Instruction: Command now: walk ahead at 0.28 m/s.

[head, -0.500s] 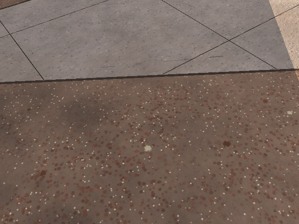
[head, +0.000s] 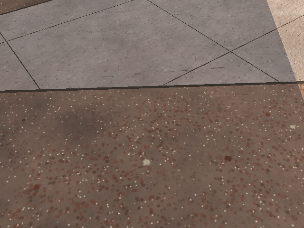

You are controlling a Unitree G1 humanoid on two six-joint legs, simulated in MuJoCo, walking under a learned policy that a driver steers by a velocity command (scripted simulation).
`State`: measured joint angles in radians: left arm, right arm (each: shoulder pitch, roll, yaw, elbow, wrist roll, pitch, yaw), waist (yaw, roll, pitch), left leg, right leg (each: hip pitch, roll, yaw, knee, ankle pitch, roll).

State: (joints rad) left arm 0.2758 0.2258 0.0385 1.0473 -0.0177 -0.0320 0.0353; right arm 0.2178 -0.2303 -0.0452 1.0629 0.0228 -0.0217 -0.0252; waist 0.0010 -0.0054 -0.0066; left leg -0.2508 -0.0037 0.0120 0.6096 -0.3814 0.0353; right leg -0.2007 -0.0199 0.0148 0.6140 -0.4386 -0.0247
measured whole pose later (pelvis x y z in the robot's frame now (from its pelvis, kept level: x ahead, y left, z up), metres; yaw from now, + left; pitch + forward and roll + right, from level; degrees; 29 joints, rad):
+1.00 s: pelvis +0.47 +0.00 +0.01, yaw +0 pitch +2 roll +2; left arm 0.04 0.24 0.06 0.87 -0.02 -0.09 -0.01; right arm 0.37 -0.25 -0.05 1.03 0.01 -0.08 -0.01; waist -0.08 -0.03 0.00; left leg 0.04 -0.06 0.05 0.20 -0.27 0.04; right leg -0.63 -0.11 0.01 0.57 0.06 -0.01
